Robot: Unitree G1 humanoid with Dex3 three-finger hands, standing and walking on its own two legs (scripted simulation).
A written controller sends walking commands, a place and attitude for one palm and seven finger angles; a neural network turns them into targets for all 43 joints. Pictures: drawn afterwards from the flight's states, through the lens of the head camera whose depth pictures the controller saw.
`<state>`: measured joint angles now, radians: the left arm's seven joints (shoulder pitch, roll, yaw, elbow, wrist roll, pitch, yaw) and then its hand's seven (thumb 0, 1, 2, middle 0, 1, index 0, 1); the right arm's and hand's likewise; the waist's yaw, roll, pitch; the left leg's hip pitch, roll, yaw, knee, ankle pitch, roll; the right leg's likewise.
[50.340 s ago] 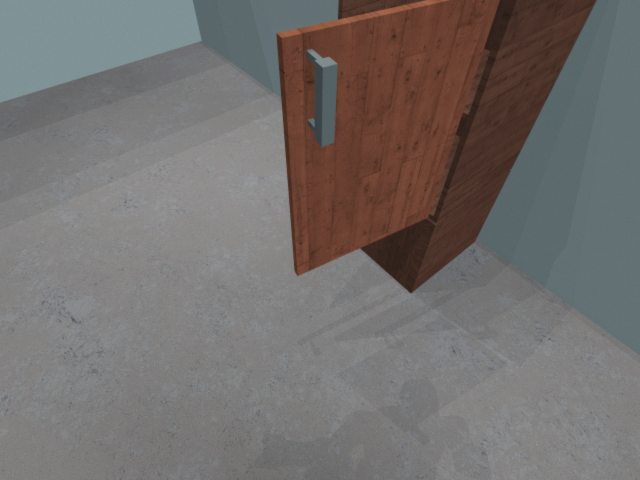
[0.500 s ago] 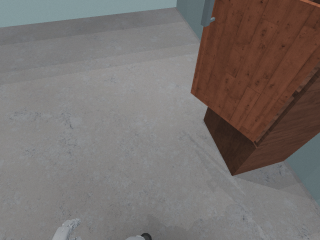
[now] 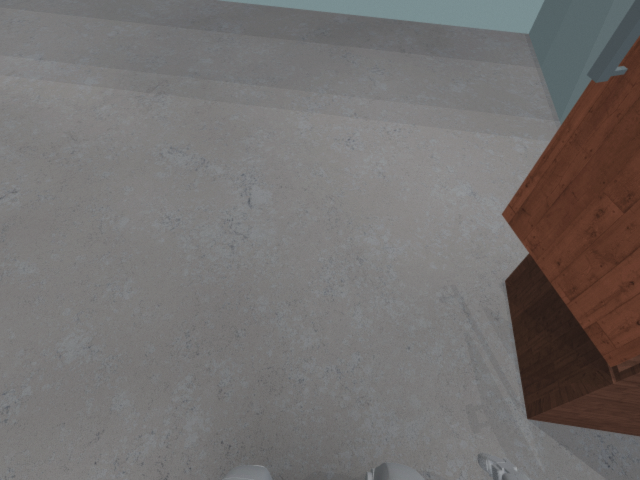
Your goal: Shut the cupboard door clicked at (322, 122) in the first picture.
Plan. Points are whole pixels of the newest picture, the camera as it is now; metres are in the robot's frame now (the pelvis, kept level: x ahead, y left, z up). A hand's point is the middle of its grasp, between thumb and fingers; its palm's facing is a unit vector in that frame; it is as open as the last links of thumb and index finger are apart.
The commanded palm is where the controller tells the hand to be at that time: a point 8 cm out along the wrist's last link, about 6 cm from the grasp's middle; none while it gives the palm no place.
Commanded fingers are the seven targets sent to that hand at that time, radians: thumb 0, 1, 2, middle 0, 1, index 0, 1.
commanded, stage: walk to a spot facing it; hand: left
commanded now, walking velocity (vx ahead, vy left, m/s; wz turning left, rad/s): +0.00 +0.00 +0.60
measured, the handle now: (634, 37) +0.75 -0.44 +0.17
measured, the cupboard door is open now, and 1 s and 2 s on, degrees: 24 24 24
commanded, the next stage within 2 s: turn to face it in 1.34 s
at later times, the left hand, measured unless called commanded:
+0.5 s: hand out of the picture -0.01 +0.20 -0.17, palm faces +0.36 -0.91 -0.20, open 7.4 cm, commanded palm none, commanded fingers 0.00 0.90 0.90 -0.20 -0.30 -0.20 -0.30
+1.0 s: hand out of the picture +0.12 +0.22 -0.14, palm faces +0.57 -0.79 -0.22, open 7.4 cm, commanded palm none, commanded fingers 0.00 0.90 0.90 -0.20 -0.30 -0.20 -0.30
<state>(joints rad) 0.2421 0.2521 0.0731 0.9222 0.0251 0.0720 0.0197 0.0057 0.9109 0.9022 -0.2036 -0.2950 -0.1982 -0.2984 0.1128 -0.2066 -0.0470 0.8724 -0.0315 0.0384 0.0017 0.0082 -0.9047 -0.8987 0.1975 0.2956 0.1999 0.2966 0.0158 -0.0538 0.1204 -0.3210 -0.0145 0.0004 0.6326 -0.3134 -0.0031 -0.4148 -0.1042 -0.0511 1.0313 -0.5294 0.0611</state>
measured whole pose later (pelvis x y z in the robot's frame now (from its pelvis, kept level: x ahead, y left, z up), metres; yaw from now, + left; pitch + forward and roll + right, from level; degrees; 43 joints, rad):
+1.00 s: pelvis +0.16 +0.02 +0.02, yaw +36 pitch +0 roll +1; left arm 0.24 0.17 0.06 0.92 0.04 -0.05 0.00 0.00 0.91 0.90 -0.20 -0.29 -0.20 -0.30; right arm 0.25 -0.22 -0.08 0.97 -0.03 0.02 0.03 0.01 -0.91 -0.90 0.20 0.30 0.20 0.30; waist -0.04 0.00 0.05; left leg -0.54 0.05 0.02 1.16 -0.32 0.01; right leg -0.23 -0.10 -0.21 0.47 -0.24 0.00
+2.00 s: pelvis +0.36 +0.25 +0.02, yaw +34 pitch +1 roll +0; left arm 0.21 0.19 0.08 0.96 0.03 0.03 0.00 0.00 0.92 0.90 -0.20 -0.30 -0.20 -0.30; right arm 0.14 -0.18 -0.04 0.92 -0.01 0.02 -0.03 0.01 -0.91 -0.90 0.20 0.30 0.20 0.30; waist 0.02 -0.02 0.07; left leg -0.36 0.02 0.00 0.65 -0.34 -0.05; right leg -0.31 0.07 0.11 0.48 -0.19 -0.02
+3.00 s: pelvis +0.42 +0.30 +0.01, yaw -3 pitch +1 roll -2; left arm 0.11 0.25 0.08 0.86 0.02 0.08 -0.05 0.01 0.91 0.90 -0.20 -0.29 -0.19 -0.30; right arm 0.24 -0.23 -0.03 0.88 -0.03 0.02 -0.02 0.01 -0.90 -0.90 0.20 0.30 0.20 0.30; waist -0.02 0.02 0.10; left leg -0.25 0.16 0.20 0.57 -0.32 -0.02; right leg -0.34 -0.01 -0.07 0.75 -0.43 0.04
